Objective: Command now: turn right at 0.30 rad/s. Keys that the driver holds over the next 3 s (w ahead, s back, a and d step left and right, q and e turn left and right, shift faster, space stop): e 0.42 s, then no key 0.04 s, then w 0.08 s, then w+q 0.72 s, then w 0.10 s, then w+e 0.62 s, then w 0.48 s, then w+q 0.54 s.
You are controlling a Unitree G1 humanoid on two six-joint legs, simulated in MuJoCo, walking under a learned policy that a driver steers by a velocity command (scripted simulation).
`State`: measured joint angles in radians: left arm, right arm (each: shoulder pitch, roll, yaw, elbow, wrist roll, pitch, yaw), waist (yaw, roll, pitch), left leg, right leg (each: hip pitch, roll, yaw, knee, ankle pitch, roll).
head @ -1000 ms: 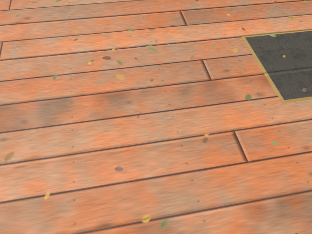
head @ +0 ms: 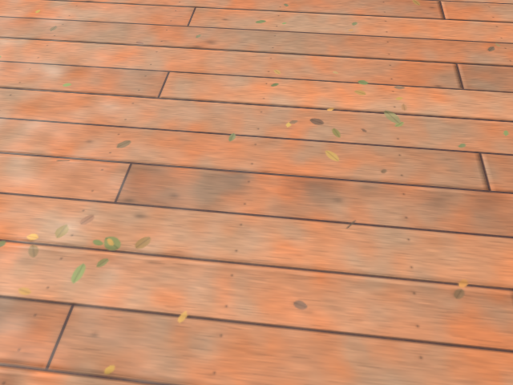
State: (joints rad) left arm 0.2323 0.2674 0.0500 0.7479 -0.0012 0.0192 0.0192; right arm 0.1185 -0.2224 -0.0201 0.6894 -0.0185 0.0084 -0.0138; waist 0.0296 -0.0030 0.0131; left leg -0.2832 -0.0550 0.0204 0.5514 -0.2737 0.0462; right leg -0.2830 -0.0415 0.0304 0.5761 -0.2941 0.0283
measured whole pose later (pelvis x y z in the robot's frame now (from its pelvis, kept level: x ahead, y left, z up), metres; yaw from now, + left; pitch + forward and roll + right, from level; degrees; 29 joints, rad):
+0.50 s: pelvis -0.02 -0.01 +0.01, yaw -16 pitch +2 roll +0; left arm 0.12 0.29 0.07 0.61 -0.02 0.06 -0.01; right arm 0.19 -0.29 -0.08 0.69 0.00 0.02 -0.03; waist -0.04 0.00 0.05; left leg -0.22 0.07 0.16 0.45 -0.26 0.01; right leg -0.41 -0.04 -0.01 0.79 -0.41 0.07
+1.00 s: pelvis +0.11 -0.08 +0.00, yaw -8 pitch +2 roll -1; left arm 0.38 0.26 0.07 0.78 0.00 -0.07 0.01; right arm 0.15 -0.26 -0.06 0.73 0.03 -0.03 0.06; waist 0.07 0.04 0.02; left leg -0.68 0.06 -0.01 0.70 0.01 0.01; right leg 0.13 0.01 -0.20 0.19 -0.35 -0.02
